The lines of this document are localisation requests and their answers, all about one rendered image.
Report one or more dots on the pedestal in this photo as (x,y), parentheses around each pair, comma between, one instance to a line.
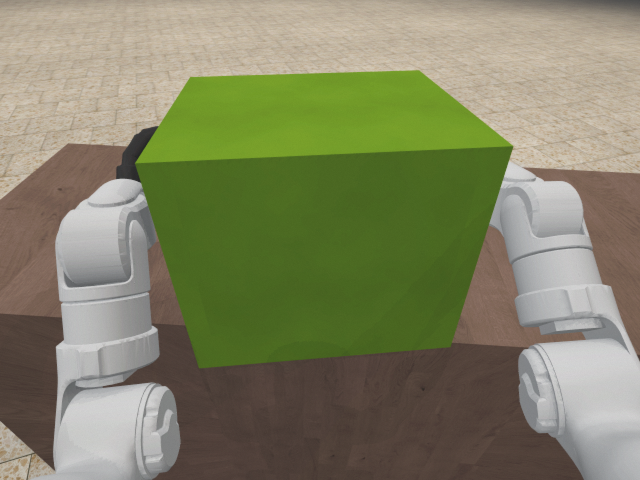
(434,414)

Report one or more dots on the robot left upper arm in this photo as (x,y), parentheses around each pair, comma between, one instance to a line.
(118,433)

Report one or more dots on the right robot forearm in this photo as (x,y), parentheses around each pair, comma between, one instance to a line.
(548,245)

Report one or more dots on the left robot hand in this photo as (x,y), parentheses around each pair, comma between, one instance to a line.
(128,168)

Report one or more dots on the carton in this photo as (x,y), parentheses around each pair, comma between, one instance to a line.
(306,216)

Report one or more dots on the left robot forearm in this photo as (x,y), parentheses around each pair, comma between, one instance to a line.
(103,281)

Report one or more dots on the robot right upper arm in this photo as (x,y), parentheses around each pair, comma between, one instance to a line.
(586,394)

